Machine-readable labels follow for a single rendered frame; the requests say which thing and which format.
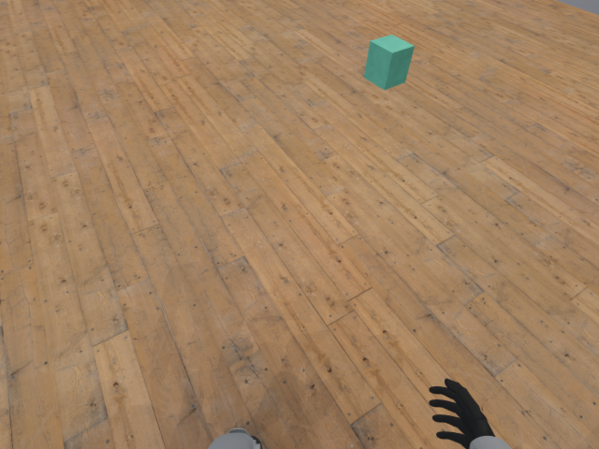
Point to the carton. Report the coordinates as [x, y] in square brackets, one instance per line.
[388, 61]

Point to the robot left shin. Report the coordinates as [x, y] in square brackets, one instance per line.
[239, 430]

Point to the right robot hand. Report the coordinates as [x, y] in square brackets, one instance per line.
[470, 421]

